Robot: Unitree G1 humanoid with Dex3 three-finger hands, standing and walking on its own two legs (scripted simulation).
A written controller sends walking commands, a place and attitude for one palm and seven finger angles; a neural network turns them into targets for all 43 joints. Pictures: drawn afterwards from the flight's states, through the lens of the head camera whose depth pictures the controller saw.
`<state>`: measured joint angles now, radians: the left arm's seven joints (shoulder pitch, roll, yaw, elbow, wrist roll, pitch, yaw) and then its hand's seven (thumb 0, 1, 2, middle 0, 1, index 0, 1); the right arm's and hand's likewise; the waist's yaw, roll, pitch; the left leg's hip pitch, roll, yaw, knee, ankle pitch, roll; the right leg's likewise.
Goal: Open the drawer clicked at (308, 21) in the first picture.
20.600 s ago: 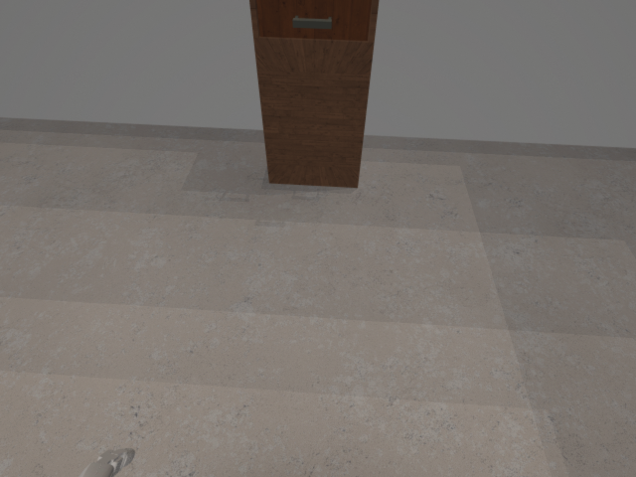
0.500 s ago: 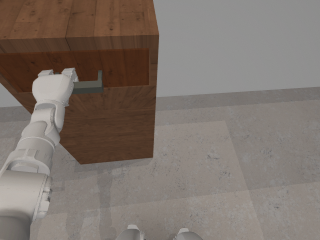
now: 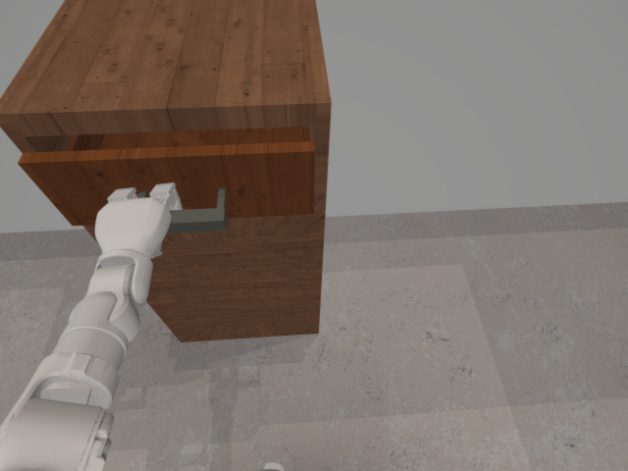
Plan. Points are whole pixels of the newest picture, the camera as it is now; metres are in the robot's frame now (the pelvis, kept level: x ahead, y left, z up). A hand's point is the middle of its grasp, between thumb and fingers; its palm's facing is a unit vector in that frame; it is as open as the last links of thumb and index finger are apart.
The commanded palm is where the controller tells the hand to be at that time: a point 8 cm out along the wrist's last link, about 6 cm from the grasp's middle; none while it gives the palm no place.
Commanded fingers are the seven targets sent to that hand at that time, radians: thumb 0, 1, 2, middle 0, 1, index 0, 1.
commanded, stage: pull the drawer open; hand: left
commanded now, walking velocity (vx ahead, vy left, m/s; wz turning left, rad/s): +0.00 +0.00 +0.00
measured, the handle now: (180, 209) +0.46 +0.21 +0.03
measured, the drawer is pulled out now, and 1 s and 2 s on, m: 0.05 0.16 0.28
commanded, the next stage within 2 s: none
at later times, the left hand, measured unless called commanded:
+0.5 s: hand (144, 280) +0.36 +0.24 +0.01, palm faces -0.02 -0.04 -1.00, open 5.4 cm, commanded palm +0.33 +0.22 +0.06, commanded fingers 0.00 0.90 0.90 -0.40 -1.35 -0.40 -1.35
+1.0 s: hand (137, 320) +0.30 +0.23 +0.01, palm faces +0.02 -0.07 -1.00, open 5.5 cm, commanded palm +0.27 +0.23 +0.06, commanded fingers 0.00 0.90 0.90 -0.40 -1.35 -0.40 -1.35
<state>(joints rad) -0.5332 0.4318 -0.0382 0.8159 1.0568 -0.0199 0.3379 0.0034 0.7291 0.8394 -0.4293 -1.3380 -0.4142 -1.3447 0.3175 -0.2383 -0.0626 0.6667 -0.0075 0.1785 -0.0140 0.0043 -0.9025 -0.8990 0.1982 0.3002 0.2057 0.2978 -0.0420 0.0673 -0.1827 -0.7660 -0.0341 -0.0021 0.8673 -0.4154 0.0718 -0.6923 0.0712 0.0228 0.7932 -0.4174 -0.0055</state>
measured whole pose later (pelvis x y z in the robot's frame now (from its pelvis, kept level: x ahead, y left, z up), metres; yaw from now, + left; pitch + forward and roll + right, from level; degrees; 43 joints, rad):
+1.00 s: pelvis +0.00 -0.01 +0.01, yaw +1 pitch +12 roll -1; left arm -0.08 0.38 -0.09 0.36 1.04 0.04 0.37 0.01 0.73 0.85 -0.42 -1.35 -0.42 -1.34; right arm 0.19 -0.24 -0.04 0.61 0.00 0.13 -0.03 0.01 -0.90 -0.90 0.20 0.30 0.20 0.30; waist 0.02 0.06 -0.15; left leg -0.64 -0.05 -0.01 0.83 -0.40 0.06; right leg -0.58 0.06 0.02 0.79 -0.43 -0.02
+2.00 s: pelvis -0.01 -0.03 +0.00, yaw +1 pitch +10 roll -1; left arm 0.42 0.36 -0.04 -0.05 1.02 0.04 0.38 -0.01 0.76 0.81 -0.42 -1.35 -0.41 -1.34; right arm 0.13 -0.22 0.00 0.56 -0.03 0.11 -0.01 0.01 -0.90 -0.90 0.20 0.30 0.21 0.30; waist 0.06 0.06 -0.14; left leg -0.61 -0.04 -0.01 0.88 -0.43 0.04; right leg -0.56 0.07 0.01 0.86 -0.46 -0.04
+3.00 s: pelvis -0.01 -0.03 -0.01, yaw +2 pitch +11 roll -1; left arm 0.53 0.41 0.02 -0.12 1.00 -0.03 0.42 0.00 -0.12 0.46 -0.35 -1.24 -0.35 -1.24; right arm 0.13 -0.23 0.00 0.53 -0.03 0.13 -0.01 0.01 -0.90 -0.90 0.20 0.30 0.20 0.30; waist 0.07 0.06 -0.14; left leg -0.67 -0.04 -0.02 0.94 -0.45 0.04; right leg -0.62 0.07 0.00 0.92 -0.49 -0.04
